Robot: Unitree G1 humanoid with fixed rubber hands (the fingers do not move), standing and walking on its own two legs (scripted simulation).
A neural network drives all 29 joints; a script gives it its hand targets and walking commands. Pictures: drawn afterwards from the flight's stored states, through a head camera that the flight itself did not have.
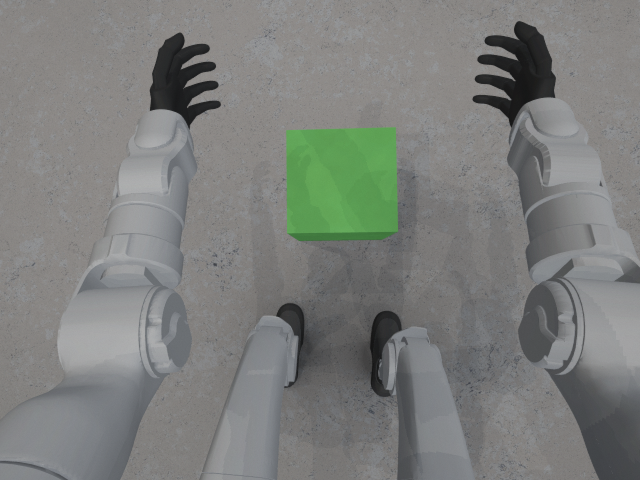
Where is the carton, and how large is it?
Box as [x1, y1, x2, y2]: [286, 127, 397, 240]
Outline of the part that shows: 395,127 286,130 287,233 298,240 381,239 396,232 397,203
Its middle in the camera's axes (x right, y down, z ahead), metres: +0.05 -0.12 +0.85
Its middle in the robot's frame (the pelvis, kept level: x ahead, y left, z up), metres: +0.50 +0.02 -0.52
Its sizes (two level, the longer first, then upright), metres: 0.210 0.200 0.250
